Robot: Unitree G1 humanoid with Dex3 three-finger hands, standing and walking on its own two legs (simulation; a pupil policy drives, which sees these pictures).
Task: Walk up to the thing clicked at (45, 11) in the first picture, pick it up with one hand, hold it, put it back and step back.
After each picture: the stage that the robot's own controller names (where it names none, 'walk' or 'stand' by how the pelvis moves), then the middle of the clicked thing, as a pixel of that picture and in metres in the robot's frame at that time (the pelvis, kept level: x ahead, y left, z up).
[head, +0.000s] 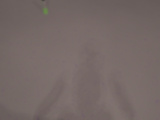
stand; (44, 5) +2.09 +0.45 -0.66
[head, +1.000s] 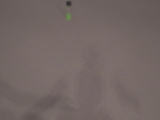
walk; (68, 10) +1.99 +0.10 -0.63
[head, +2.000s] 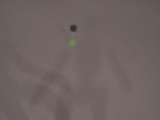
walk; (72, 35) +1.37 +0.01 -0.64
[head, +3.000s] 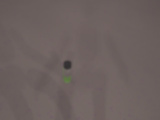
walk; (67, 72) +0.87 +0.06 -0.65
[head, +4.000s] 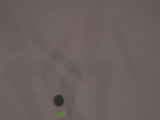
walk; (59, 106) +0.52 +0.14 -0.62
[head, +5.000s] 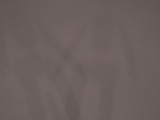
stand; out of the picture +0.37 +0.11 -0.64
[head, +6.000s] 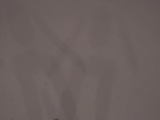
stand; out of the picture +0.36 +0.14 -0.65
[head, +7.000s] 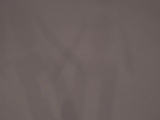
stand; out of the picture +0.31 +0.15 -0.66
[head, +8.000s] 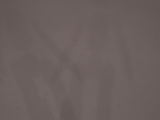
stand; out of the picture +0.32 +0.14 -0.66
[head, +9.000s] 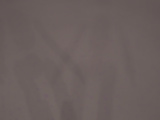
stand; out of the picture +0.31 +0.15 -0.66
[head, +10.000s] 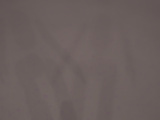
stand; out of the picture +0.31 +0.17 -0.66
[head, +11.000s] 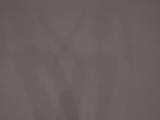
go down; out of the picture +0.33 +0.16 -0.65
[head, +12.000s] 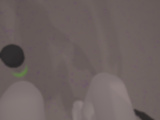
go down; (16, 63) +0.41 +0.19 -0.24
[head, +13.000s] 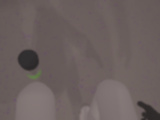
approach; (31, 66) +0.41 +0.18 -0.27
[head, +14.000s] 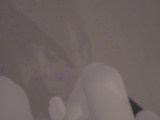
close in; out of the picture +0.39 +0.23 -0.17
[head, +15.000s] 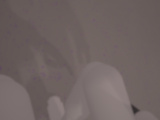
close; out of the picture +0.40 +0.24 -0.17
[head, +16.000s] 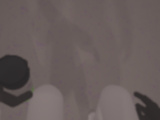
lift; (19, 83) +0.31 +0.21 -0.04
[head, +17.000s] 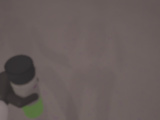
hold; (27, 91) +0.31 +0.17 +0.06
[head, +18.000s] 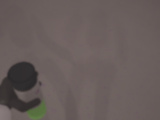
hold; (30, 94) +0.31 +0.17 +0.02
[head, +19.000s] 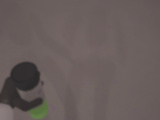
crouch; (33, 94) +0.31 +0.16 +0.01
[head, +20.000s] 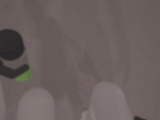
lower; (16, 60) +0.41 +0.18 -0.08
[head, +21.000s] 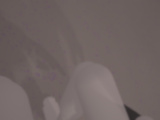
lower; out of the picture +0.39 +0.24 -0.17
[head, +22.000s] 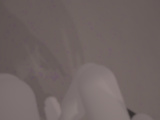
lower; out of the picture +0.38 +0.23 -0.18
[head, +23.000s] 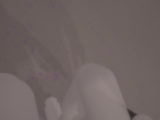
lower; out of the picture +0.38 +0.24 -0.18
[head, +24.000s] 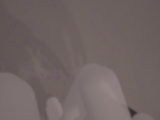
lower; out of the picture +0.38 +0.24 -0.17
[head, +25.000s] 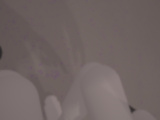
open; out of the picture +0.36 +0.23 -0.17
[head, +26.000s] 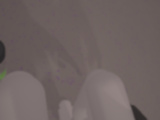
stand; out of the picture +0.38 +0.24 -0.19
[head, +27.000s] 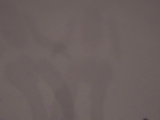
stand; out of the picture +0.31 +0.16 -0.57
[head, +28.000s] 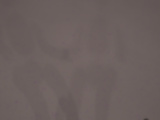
stand; out of the picture +0.32 +0.17 -0.60
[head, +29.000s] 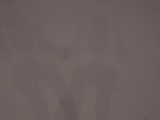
stand; out of the picture +0.31 +0.16 -0.60
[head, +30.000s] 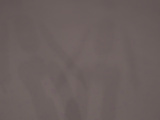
stand; out of the picture +0.35 +0.14 -0.66
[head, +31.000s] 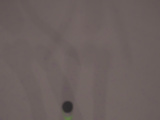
walk; (67, 111) +0.40 +0.07 -0.64
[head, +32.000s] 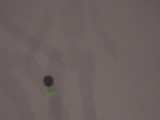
walk; (49, 87) +0.58 +0.16 -0.64
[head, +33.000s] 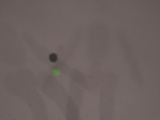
stand; (54, 65) +0.90 +0.25 -0.63
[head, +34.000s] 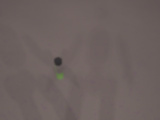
stand; (59, 68) +0.93 +0.19 -0.65
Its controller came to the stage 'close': yes
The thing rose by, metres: 0.67
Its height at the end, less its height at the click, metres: +0.00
